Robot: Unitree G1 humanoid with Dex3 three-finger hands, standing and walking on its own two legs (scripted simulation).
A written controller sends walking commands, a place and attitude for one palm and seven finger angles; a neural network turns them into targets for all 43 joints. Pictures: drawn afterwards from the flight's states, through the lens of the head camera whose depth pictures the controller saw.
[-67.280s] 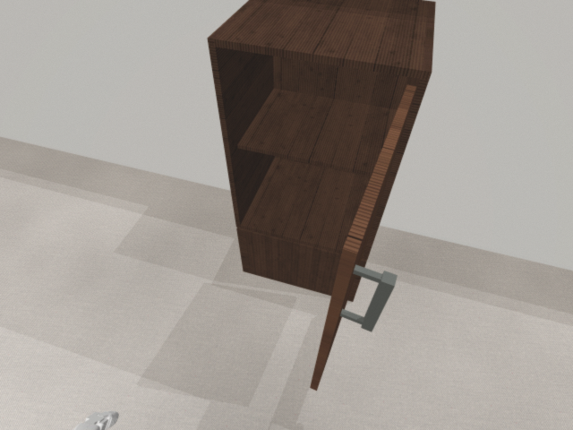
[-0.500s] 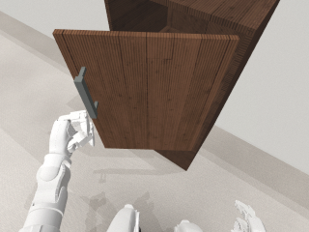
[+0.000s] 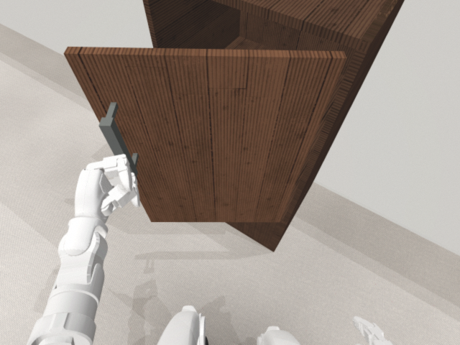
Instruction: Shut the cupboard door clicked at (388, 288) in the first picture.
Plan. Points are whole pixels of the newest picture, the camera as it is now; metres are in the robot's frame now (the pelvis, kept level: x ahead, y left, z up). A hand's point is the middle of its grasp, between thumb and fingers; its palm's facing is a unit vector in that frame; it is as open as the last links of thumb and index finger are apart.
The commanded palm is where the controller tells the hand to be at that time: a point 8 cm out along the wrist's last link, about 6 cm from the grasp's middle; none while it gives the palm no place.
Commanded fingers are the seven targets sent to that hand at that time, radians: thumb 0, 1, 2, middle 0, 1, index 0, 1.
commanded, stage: bring the fist close to the handle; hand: left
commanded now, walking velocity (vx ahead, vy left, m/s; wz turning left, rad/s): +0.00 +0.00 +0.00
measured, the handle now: (123, 143) +0.46 +0.22 +0.05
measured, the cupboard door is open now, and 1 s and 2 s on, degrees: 33 23 11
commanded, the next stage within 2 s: push the door shut along its arc in 0.08 s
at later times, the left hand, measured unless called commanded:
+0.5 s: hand (134, 171) +0.40 +0.19 +0.06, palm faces -0.05 -1.00 -0.03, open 3.1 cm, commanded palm +0.38 +0.24 +0.05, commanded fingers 0.00 0.90 0.90 -1.30 -1.50 -1.30 -1.50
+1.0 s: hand (145, 146) +0.45 +0.18 +0.06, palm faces -0.18 -0.98 -0.02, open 3.1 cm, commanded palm +0.45 +0.22 +0.05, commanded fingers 0.00 0.90 0.90 -1.30 -1.50 -1.30 -1.50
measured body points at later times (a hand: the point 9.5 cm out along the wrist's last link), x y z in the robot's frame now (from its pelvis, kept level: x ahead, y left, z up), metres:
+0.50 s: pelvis -0.01 +0.00 -0.01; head +0.08 +0.01 +0.43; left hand +0.39 +0.24 +0.06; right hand +0.11 -0.26 -0.12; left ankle +0.06 +0.10 -0.66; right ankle -0.02 -0.12 -0.66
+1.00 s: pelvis -0.01 +0.01 -0.02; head +0.09 +0.02 +0.42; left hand +0.45 +0.23 +0.06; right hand +0.05 -0.26 -0.13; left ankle +0.06 +0.10 -0.66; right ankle -0.02 -0.12 -0.66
